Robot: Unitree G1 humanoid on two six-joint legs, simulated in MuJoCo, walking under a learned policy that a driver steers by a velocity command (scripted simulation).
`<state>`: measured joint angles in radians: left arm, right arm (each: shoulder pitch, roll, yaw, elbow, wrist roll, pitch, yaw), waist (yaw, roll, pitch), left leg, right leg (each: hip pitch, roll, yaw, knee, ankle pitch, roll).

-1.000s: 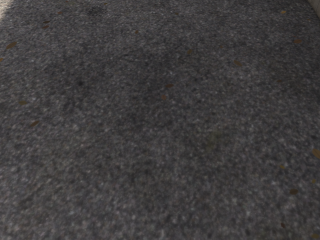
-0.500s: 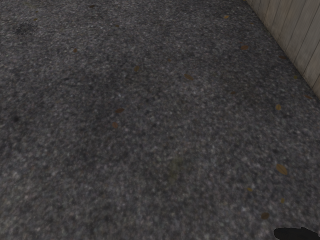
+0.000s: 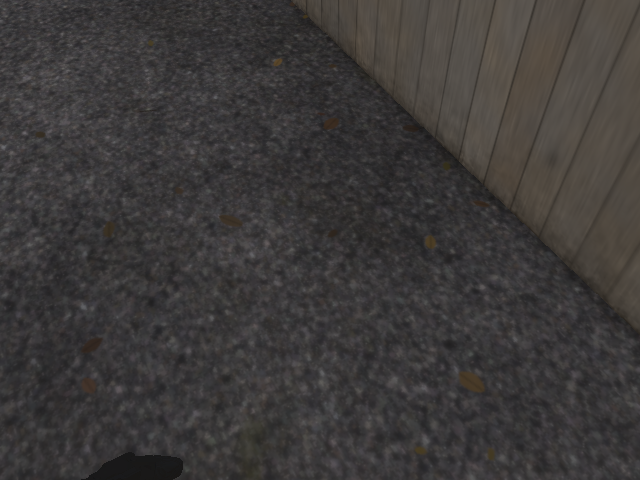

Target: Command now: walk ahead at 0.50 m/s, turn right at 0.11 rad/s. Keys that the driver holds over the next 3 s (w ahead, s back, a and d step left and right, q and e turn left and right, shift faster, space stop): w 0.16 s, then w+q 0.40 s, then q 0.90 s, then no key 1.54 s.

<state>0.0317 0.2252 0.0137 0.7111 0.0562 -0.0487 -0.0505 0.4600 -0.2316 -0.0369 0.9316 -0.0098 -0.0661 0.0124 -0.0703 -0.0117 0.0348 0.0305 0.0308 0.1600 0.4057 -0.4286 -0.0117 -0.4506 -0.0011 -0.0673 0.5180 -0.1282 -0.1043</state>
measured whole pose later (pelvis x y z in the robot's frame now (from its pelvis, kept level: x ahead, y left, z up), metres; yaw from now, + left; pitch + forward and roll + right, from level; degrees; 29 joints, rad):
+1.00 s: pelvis +0.46 +0.05 +0.01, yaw +26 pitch +1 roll +1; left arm 0.10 0.26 0.01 0.75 0.02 0.00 0.02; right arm 0.32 -0.29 -0.08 0.81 -0.01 0.02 -0.01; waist -0.06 -0.03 0.07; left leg -0.17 -0.17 -0.15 0.44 -0.26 0.11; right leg -0.55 -0.02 0.06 0.80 -0.23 0.04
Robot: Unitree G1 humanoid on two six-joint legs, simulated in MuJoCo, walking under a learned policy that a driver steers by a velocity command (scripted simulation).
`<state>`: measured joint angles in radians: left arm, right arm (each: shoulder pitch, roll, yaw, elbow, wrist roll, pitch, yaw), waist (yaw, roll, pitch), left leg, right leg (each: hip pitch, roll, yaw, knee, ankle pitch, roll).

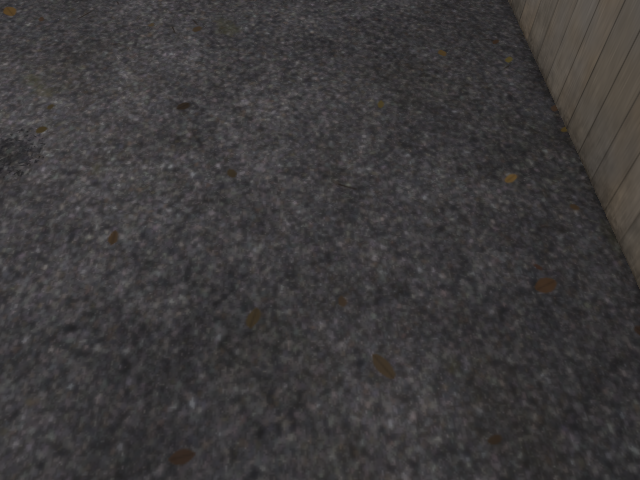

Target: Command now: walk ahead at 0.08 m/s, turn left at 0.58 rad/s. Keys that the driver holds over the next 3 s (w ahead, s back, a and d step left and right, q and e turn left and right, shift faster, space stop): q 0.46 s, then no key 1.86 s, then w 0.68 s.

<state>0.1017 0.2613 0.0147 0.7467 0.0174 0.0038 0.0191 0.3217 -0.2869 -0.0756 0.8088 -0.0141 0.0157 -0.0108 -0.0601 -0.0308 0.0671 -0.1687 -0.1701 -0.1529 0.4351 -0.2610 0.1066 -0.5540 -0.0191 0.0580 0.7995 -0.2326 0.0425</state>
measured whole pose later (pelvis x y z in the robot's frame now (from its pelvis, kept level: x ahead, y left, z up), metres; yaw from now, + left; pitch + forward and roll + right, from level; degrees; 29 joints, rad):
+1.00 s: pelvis +0.01 -0.01 +0.00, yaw +22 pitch -1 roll +0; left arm 0.25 0.24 0.02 0.87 0.01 0.03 0.02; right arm 0.19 -0.22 0.01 0.84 -0.01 0.01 -0.02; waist 0.00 0.01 0.03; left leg -0.19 -0.08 -0.03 0.43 -0.21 0.06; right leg -0.14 0.00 0.01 0.43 -0.25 0.00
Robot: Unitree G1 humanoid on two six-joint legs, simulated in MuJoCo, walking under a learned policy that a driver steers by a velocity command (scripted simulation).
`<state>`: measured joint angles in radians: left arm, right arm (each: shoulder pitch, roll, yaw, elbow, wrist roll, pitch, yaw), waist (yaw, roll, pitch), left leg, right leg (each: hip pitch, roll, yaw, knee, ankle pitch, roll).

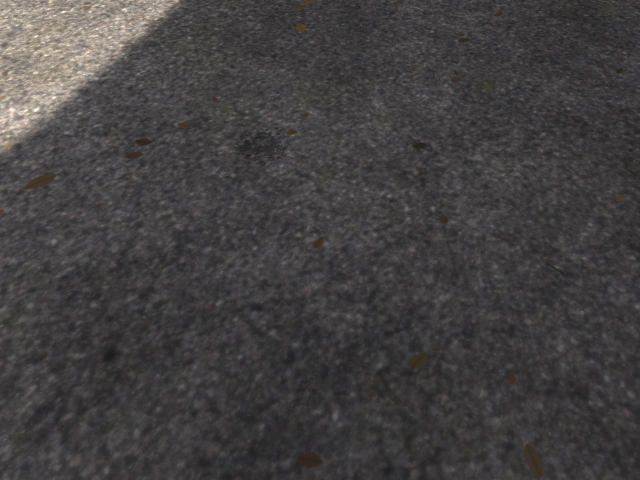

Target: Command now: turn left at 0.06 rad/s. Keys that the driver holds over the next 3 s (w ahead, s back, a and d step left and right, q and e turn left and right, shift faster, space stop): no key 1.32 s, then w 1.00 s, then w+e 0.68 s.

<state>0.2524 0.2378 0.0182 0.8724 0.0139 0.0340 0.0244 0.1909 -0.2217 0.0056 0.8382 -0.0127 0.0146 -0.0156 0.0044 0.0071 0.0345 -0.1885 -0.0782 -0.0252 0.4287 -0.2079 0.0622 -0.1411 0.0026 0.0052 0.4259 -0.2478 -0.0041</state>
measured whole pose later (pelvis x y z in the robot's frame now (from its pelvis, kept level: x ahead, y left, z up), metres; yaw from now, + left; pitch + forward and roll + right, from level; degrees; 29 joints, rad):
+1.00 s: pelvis +0.00 -0.02 +0.00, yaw -1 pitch -1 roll +0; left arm 0.31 0.15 -0.02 1.15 0.01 -0.01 0.04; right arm 0.28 -0.15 0.01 1.18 -0.01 0.00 -0.04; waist 0.00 0.00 0.02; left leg -0.17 -0.05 -0.03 0.38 -0.19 0.03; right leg -0.13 0.03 0.01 0.39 -0.24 -0.03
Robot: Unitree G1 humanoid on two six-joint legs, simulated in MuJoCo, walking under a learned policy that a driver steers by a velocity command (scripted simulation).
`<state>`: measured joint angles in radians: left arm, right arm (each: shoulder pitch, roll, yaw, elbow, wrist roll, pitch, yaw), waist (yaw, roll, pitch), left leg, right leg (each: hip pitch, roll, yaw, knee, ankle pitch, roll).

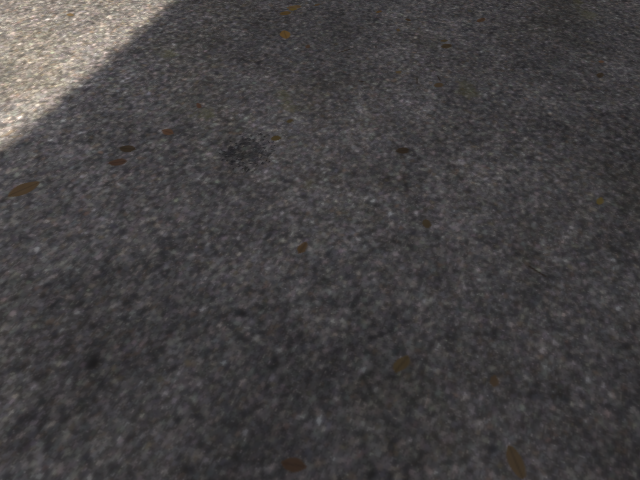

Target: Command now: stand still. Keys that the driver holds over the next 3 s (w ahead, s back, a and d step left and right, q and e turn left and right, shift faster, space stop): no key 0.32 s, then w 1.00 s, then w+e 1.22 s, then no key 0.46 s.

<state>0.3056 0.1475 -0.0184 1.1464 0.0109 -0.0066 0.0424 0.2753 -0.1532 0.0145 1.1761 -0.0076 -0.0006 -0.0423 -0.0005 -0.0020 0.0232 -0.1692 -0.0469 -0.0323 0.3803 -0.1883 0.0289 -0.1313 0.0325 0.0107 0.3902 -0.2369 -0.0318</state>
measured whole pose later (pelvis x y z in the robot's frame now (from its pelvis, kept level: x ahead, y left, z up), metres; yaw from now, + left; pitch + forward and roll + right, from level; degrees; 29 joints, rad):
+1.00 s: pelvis +0.23 +0.04 -0.01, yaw +0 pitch +2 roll +0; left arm 0.02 0.18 0.04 0.94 0.02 -0.04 -0.03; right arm 0.54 -0.12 0.00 1.13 -0.02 -0.11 -0.02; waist -0.05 -0.02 0.04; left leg 0.14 -0.07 0.04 0.17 -0.34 0.08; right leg -0.62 -0.02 -0.11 0.69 -0.10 -0.07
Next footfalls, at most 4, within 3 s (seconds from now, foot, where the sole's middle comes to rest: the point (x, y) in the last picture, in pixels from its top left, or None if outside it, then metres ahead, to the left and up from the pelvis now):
1.10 right None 0.45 -0.03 -0.78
1.64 left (279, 372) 0.78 0.13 -0.78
2.16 right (390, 305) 0.97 -0.15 -0.78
2.72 left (409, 209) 1.32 -0.23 -0.78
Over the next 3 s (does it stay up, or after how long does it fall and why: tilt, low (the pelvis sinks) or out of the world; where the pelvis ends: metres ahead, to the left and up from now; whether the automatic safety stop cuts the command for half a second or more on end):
stays up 1.18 -0.20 -0.01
